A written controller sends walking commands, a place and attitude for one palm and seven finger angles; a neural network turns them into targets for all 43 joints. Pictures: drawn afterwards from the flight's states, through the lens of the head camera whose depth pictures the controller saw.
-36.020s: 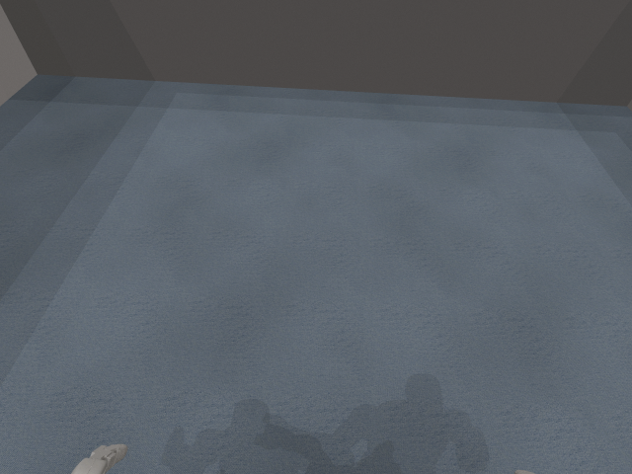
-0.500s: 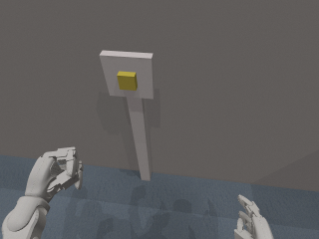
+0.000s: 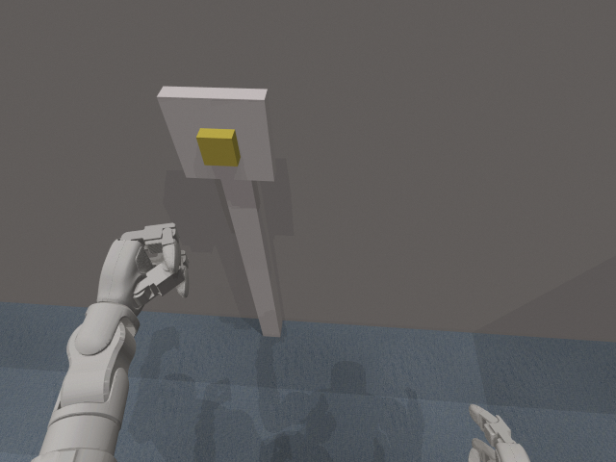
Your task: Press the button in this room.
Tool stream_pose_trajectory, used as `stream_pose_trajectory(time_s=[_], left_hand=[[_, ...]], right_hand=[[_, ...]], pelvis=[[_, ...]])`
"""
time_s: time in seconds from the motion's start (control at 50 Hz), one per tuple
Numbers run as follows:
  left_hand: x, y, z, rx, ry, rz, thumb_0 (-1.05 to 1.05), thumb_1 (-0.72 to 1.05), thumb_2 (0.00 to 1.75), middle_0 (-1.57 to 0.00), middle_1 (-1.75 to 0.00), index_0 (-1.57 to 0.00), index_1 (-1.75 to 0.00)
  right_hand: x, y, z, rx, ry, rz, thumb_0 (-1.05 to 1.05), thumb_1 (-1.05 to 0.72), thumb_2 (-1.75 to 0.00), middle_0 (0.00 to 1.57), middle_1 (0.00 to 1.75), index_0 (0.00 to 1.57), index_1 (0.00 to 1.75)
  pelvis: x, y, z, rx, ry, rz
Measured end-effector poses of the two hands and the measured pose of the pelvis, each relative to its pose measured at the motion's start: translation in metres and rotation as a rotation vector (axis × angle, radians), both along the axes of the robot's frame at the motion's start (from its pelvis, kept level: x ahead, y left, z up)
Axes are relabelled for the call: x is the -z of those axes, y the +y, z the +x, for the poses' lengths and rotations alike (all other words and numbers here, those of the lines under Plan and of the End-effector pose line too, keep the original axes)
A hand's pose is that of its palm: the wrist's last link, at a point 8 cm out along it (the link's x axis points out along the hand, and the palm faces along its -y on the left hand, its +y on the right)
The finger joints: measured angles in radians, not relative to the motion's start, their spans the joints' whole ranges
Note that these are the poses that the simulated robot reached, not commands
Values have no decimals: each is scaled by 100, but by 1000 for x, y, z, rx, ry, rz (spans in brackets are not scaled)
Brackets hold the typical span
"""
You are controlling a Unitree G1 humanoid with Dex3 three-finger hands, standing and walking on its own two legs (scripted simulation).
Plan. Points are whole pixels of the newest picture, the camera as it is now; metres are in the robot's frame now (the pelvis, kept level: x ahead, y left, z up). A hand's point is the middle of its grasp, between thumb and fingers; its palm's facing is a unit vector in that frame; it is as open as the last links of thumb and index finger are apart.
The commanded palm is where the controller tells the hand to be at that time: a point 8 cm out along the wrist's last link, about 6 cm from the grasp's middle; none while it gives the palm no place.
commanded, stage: aim a knuckle at the button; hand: left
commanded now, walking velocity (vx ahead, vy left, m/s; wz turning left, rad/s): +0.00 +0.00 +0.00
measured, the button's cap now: (219, 146) +0.56 +0.17 +0.09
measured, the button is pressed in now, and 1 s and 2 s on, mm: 0 0 0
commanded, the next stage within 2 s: none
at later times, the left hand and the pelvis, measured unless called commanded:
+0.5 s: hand (216, 218) +0.42 +0.15 +0.08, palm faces -0.06 -1.00 -0.03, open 3.1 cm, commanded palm +0.41 +0.21 +0.07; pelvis -0.01 +0.00 -0.01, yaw -1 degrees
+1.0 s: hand (213, 204) +0.46 +0.16 +0.07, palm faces -0.05 -1.00 -0.01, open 3.1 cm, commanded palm +0.43 +0.21 +0.07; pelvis -0.01 +0.01 -0.02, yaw -2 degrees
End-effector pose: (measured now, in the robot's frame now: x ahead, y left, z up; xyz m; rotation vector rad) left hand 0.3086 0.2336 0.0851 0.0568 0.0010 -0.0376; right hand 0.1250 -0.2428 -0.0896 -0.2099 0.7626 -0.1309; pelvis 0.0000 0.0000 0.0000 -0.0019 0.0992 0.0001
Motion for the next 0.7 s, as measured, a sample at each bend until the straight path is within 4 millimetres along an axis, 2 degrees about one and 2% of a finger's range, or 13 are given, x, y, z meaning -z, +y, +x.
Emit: stream_pose_trajectory(time_s=[0.1,0.24,0.34,0.44,0.6,0.7], left_hand=[[6,-9,17,15,16,-6,1,90,90,-130,-150,-130,-150],[-5,-11,49,-1,-32,-8,2,90,90,-130,-150,-130,-150],[0,-15,68,14,10,-17,1,90,90,-130,-150,-130,-150],[9,-23,83,20,29,-23,1,90,90,-130,-150,-129,-150],[3,-30,117,7,-12,-26,2,90,90,-130,-150,-130,-150],[6,-28,135,6,16,-27,1,90,90,-130,-150,-129,-150]], right_hand=[[5,-6,-5,15,44,-11,1,-90,-90,20,30,20,30],[9,-12,-17,43,95,-12,1,-90,-90,20,30,20,30],[15,-15,-31,62,150,-8,1,-90,-90,20,30,20,30],[21,-18,-49,84,215,-16,1,-90,-90,20,30,20,30],[30,-18,-88,130,326,-22,1,-91,-90,20,30,20,30],[35,-16,-115,162,397,-19,1,-91,-90,20,30,20,30]], pelvis=[[1,-3,-1,-1,11,2],[2,-6,-1,5,28,3],[3,-6,-2,6,44,3],[6,-5,-5,10,64,4],[11,-2,-11,17,102,2],[15,1,-13,27,133,2]])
